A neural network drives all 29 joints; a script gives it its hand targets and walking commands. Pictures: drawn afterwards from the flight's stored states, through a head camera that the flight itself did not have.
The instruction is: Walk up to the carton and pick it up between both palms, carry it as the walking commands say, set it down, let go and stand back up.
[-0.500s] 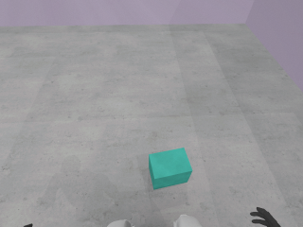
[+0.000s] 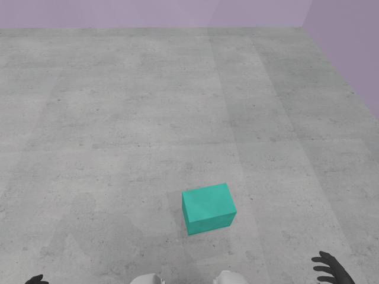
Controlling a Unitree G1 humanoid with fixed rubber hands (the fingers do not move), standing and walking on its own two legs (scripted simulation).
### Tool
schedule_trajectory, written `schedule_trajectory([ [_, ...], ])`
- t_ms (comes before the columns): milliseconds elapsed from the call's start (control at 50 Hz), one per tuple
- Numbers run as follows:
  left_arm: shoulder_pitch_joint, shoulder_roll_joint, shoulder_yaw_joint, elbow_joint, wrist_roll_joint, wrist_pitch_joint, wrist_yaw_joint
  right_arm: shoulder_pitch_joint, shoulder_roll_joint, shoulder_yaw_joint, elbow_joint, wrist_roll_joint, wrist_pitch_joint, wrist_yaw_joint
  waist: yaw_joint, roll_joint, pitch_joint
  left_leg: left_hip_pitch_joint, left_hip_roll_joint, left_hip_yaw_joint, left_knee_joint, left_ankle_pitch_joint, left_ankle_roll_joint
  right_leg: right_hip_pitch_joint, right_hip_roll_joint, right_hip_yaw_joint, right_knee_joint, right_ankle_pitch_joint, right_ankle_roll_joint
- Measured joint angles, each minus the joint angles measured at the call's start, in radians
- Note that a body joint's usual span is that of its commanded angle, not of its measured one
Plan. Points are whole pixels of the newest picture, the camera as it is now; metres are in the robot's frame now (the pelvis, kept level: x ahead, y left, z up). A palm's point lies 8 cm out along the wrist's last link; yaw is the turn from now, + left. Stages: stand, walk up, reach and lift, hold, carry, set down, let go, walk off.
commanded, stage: walk up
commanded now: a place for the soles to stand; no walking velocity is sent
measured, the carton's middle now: (207, 209) +0.53 -0.10 -0.64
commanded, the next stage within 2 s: none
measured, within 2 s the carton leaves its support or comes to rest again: neither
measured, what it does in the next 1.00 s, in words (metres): steps to the right: right foot, then left foot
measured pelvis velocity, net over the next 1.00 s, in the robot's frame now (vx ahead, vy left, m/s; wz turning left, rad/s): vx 0.10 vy -0.22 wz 0.16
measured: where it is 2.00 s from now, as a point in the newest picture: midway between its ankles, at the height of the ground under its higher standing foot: outside the picture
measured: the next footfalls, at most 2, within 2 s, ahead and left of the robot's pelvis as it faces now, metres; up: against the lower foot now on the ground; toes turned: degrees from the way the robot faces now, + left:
right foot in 0.44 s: +0.12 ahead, -0.23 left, +0.00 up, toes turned -4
left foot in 0.72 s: +0.18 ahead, -0.05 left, +0.00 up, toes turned +9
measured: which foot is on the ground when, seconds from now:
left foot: down 0.00-0.44, up 0.46-0.70, down 0.72-1.00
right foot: down 0.00-0.16, up 0.18-0.42, down 0.44-0.72, up 0.74-0.90, down 0.92-1.00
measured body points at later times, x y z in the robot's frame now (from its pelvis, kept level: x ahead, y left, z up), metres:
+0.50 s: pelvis +0.04 -0.12 -0.01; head +0.06 -0.11 +0.44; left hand +0.16 +0.22 -0.11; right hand +0.07 -0.47 -0.10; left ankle +0.03 +0.06 -0.66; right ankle +0.08 -0.23 -0.70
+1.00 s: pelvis +0.10 -0.22 -0.02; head +0.13 -0.20 +0.43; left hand +0.16 +0.13 -0.12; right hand +0.22 -0.56 -0.10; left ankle +0.15 -0.04 -0.68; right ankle +0.13 -0.32 -0.70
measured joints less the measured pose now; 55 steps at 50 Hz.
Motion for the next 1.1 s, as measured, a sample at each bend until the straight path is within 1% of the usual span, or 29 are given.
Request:
schedule_trajectory([
  [120,-0.001,0.0,0.0,0.0,0.0,0.003,-0.001,0.001,0.0,0.0,0.0,0.0,0.0,0.0,0.0,0.002,-0.001,0.004,0.006,0.0,-0.002,0.001,0.0,0.0,0.002,-0.005,0.008,-0.025,-0.006],
  [140,-0.001,0.0,0.0,0.0,0.0,0.003,-0.002,0.001,0.0,0.0,0.0,0.0,0.0,0.0,0.0,0.001,-0.001,0.004,0.006,0.001,-0.002,0.001,0.0,0.0,0.001,-0.006,0.004,-0.007,-0.009],
  [160,-0.001,0.002,0.002,-0.001,0.01,0.009,-0.016,0.005,0.0,0.0,0.0,0.0,-0.008,-0.004,0.0,-0.002,-0.001,0.007,0.006,0.001,-0.002,0.0,-0.001,0.0,0.001,-0.007,0.008,-0.003,-0.012],
  [200,-0.001,0.012,0.008,-0.01,0.023,0.038,-0.058,0.037,-0.002,-0.001,0.0,0.0,-0.04,-0.026,-0.001,-0.014,-0.001,0.021,0.007,0.0,-0.002,-0.009,-0.001,-0.007,0.0,-0.007,0.075,-0.089,-0.021],
  [220,-0.002,0.016,0.01,-0.015,0.025,0.054,-0.076,0.061,-0.005,-0.001,0.0,0.0,-0.053,-0.039,-0.001,-0.021,-0.001,0.032,0.008,0.0,-0.002,-0.015,-0.001,-0.014,-0.004,-0.006,0.126,-0.103,-0.021],
  [280,-0.009,0.027,0.019,-0.031,0.026,0.081,-0.113,0.138,-0.015,0.0,0.005,0.0,-0.076,-0.074,-0.001,-0.048,0.0,0.056,0.012,0.0,-0.003,-0.03,-0.001,-0.048,-0.036,0.002,0.236,-0.105,-0.021],
  [340,-0.024,0.035,0.029,-0.043,0.026,0.088,-0.131,0.206,-0.021,0.0,0.01,0.0,-0.091,-0.085,0.0,-0.08,0.001,0.071,0.025,0.0,-0.003,-0.04,-0.008,-0.072,-0.073,0.021,0.246,-0.109,-0.021],
  [380,-0.037,0.036,0.032,-0.049,0.026,0.088,-0.138,0.244,-0.022,0.0,0.01,0.0,-0.097,-0.087,0.0,-0.096,0.001,0.082,0.039,-0.003,-0.004,-0.049,-0.017,-0.076,-0.087,0.033,0.239,-0.117,-0.021],
  [420,-0.039,0.037,0.034,-0.06,0.026,0.088,-0.142,0.269,-0.022,0.0,0.01,0.0,-0.098,-0.087,0.0,-0.105,-0.015,0.072,0.062,-0.007,0.008,-0.062,-0.022,-0.068,-0.087,0.033,0.163,-0.118,-0.021],
  [440,-0.041,0.039,0.037,-0.064,0.026,0.084,-0.139,0.277,-0.022,0.0,0.011,0.0,-0.098,-0.087,0.001,-0.104,-0.019,0.047,0.078,-0.019,0.048,-0.058,-0.022,-0.062,-0.078,0.026,0.13,-0.102,-0.023],
  [460,-0.044,0.037,0.037,-0.067,0.026,0.08,-0.134,0.282,-0.022,0.0,0.012,0.0,-0.098,-0.088,0.001,-0.099,-0.011,0.013,0.079,-0.052,0.125,-0.083,-0.022,-0.061,-0.068,0.01,0.146,-0.096,-0.019],
  [500,-0.043,0.024,0.037,-0.068,0.026,0.079,-0.125,0.278,-0.022,0.0,0.019,0.0,-0.094,-0.098,0.001,-0.09,-0.011,-0.074,0.06,-0.087,0.266,-0.117,-0.022,-0.054,-0.058,-0.025,0.15,-0.098,-0.021],
  [540,-0.039,0.008,0.037,-0.068,0.026,0.079,-0.113,0.263,-0.022,0.0,0.018,0.0,-0.094,-0.1,0.001,-0.077,-0.009,-0.145,0.04,-0.088,0.329,-0.095,-0.022,-0.033,-0.051,-0.059,0.127,-0.097,-0.031],
  [580,-0.033,0.001,0.037,-0.068,0.027,0.079,-0.102,0.244,-0.023,0.0,0.018,0.0,-0.094,-0.1,0.0,-0.064,-0.009,-0.194,0.029,-0.089,0.33,-0.082,-0.022,-0.009,-0.041,-0.094,0.104,-0.099,-0.045],
  [620,-0.027,0.001,0.037,-0.068,0.027,0.079,-0.098,0.224,-0.023,0.0,0.018,0.0,-0.094,-0.1,0.0,-0.061,-0.009,-0.215,0.022,-0.09,0.291,-0.08,-0.022,0.013,-0.032,-0.122,0.096,-0.108,-0.059],
  [660,-0.026,0.001,0.036,-0.069,0.027,0.079,-0.099,0.21,-0.023,0.0,0.018,0.0,-0.096,-0.1,-0.001,-0.061,-0.01,-0.212,0.018,-0.09,0.215,-0.061,-0.022,0.029,-0.025,-0.149,0.096,-0.124,-0.069],
  [700,-0.026,0.001,0.036,-0.069,0.027,0.079,-0.101,0.21,-0.024,0.0,0.018,0.0,-0.101,-0.101,-0.001,-0.063,-0.014,-0.173,0.011,-0.09,0.102,0.013,-0.022,0.038,-0.019,-0.172,0.103,-0.142,-0.075],
  [720,-0.027,0.0,0.037,-0.07,0.027,0.08,-0.1,0.213,-0.026,0.0,0.018,0.0,-0.108,-0.103,-0.001,-0.068,-0.012,-0.142,0.006,-0.09,0.045,0.056,-0.022,0.037,-0.022,-0.175,0.125,-0.159,-0.076],
  [740,-0.031,-0.002,0.037,-0.071,0.027,0.081,-0.099,0.214,-0.027,0.0,0.019,0.0,-0.113,-0.109,-0.001,-0.075,-0.002,-0.139,0.002,-0.089,0.05,0.092,-0.03,0.027,-0.023,-0.162,0.168,-0.169,-0.076],
  [780,-0.047,-0.005,0.037,-0.071,0.027,0.092,-0.097,0.227,-0.027,0.0,0.019,0.0,-0.112,-0.115,-0.002,-0.092,0.007,-0.128,-0.005,-0.09,0.066,0.085,-0.037,-0.008,-0.01,-0.092,0.269,-0.169,-0.066],
  [820,-0.054,0.0,0.037,-0.072,0.027,0.097,-0.095,0.232,-0.027,0.0,0.018,0.0,-0.11,-0.12,-0.001,-0.107,0.007,-0.113,-0.003,-0.092,0.061,0.072,-0.037,-0.035,-0.006,-0.037,0.32,-0.17,-0.062],
  [860,-0.056,0.006,0.037,-0.072,0.027,0.097,-0.096,0.23,-0.027,0.0,0.018,0.0,-0.11,-0.121,0.0,-0.114,0.007,-0.108,0.002,-0.101,0.061,0.065,-0.037,-0.044,-0.017,-0.006,0.316,-0.176,-0.062],
  [900,-0.054,0.008,0.037,-0.072,0.026,0.097,-0.096,0.223,-0.027,0.0,0.018,0.0,-0.104,-0.12,0.001,-0.114,-0.005,-0.125,0.009,-0.115,0.065,0.062,-0.037,-0.037,-0.029,0.009,0.232,-0.178,-0.062],
  [920,-0.051,0.01,0.037,-0.072,0.027,0.095,-0.091,0.214,-0.026,0.0,0.019,0.0,-0.098,-0.12,0.0,-0.109,-0.009,-0.142,0.014,-0.128,0.084,0.049,-0.037,-0.032,-0.027,0.006,0.189,-0.183,-0.042],
  [940,-0.051,0.007,0.037,-0.071,0.027,0.092,-0.086,0.207,-0.026,0.0,0.019,0.0,-0.089,-0.12,0.0,-0.1,-0.001,-0.156,0.012,-0.146,0.12,0.005,-0.037,-0.032,-0.021,-0.01,0.199,-0.182,-0.031],
  [980,-0.047,-0.004,0.037,-0.07,0.027,0.091,-0.076,0.195,-0.027,0.0,0.02,0.0,-0.078,-0.12,0.0,-0.087,-0.002,-0.183,-0.006,-0.156,0.168,-0.048,-0.037,-0.032,-0.024,-0.04,0.205,-0.18,-0.035],
  [1020,-0.042,-0.008,0.037,-0.068,0.027,0.086,-0.061,0.167,-0.027,0.0,0.02,0.0,-0.078,-0.116,0.0,-0.08,-0.002,-0.191,-0.022,-0.157,0.174,-0.064,-0.037,-0.032,-0.029,-0.056,0.201,-0.178,-0.044],
  [1080,-0.042,-0.008,0.037,-0.067,0.027,0.077,-0.045,0.122,-0.027,0.0,0.02,0.0,-0.078,-0.108,0.0,-0.061,-0.001,-0.182,-0.024,-0.158,0.165,-0.056,-0.037,-0.032,-0.029,-0.081,0.2,-0.185,-0.054],
  [1100,-0.042,-0.008,0.036,-0.067,0.027,0.076,-0.042,0.109,-0.027,0.0,0.02,0.0,-0.078,-0.106,-0.001,-0.056,-0.002,-0.166,-0.024,-0.158,0.133,-0.016,-0.037,-0.033,-0.028,-0.088,0.2,-0.188,-0.057],
])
